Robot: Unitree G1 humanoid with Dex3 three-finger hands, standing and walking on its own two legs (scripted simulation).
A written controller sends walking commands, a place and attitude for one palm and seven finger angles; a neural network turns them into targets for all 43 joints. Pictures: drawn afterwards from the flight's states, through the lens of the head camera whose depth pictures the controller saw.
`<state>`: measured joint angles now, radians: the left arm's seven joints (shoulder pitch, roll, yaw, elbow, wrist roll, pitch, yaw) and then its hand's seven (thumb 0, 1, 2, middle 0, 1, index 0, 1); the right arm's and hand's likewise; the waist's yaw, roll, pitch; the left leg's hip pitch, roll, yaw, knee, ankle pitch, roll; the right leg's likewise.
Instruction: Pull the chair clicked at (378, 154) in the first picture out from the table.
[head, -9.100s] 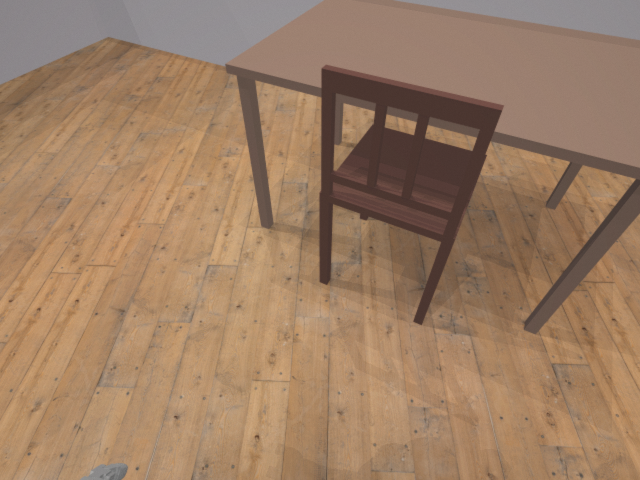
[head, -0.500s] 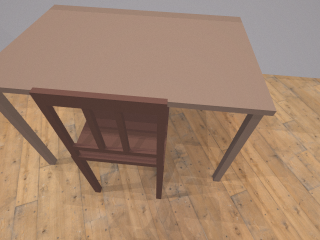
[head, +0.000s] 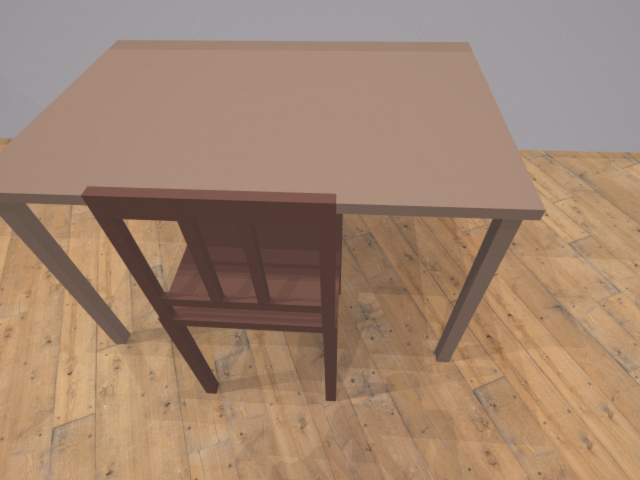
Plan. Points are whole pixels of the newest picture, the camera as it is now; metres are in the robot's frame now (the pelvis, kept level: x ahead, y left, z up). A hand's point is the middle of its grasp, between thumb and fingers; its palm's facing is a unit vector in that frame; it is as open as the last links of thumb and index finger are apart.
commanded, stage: come to a stop and stand still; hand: left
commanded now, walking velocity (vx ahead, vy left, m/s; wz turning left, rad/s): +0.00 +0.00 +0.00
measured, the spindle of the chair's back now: (203, 262) +0.50 +0.26 -0.10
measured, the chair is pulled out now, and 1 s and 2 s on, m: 0.00 0.00 0.00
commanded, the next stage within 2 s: look again from close up in 0.04 s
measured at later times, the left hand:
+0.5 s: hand out of the picture +0.04 +0.15 -0.17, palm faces +0.02 -0.98 -0.21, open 7.3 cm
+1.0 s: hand out of the picture +0.05 +0.15 -0.17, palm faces +0.04 -0.98 -0.21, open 7.3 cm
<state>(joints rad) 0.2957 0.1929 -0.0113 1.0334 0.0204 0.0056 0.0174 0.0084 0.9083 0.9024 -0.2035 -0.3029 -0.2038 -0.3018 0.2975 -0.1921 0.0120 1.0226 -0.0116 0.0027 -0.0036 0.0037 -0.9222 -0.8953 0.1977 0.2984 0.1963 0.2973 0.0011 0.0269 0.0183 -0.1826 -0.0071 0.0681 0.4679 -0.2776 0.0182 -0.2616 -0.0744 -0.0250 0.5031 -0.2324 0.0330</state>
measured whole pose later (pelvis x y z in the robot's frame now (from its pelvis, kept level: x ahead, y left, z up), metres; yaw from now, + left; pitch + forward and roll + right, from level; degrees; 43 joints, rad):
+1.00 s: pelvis +0.04 -0.03 +0.00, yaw +1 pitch +0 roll +0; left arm 0.25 0.17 0.00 1.11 0.01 -0.02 0.03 0.01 0.91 0.90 -0.20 -0.30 -0.20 -0.30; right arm 0.25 -0.16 0.01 1.14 -0.01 -0.02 -0.03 0.01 -0.92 -0.90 0.20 0.30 0.20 0.30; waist 0.01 0.00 0.03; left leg -0.10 0.04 0.03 0.41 -0.31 -0.03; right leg -0.18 -0.03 -0.07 0.47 -0.29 0.00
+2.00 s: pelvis -0.03 -0.02 -0.09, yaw +2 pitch +16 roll -1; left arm 0.37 0.23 0.18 0.02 -0.25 -0.40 -0.29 0.01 0.01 0.52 -0.11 -0.16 -0.11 -0.16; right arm 0.29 -0.23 -0.02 0.56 0.03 -0.22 -0.07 0.01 -0.90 -0.90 0.20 0.30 0.20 0.30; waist -0.02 0.03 -0.14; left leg -0.92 0.04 -0.01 1.19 -0.55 -0.01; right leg -0.95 -0.06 -0.08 1.15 -0.47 0.00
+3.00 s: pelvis -0.01 -0.02 -0.08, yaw +2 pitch +16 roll -1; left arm 0.28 0.26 0.24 0.11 -0.28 -0.39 -0.34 -0.01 -0.50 0.30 -0.07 -0.08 -0.07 -0.08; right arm 0.25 -0.25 -0.01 0.55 0.03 -0.20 -0.05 0.01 -0.90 -0.90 0.20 0.30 0.20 0.30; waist -0.03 0.02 -0.14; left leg -0.84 0.05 -0.02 1.11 -0.55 -0.02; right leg -0.86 -0.05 -0.08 1.06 -0.48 0.00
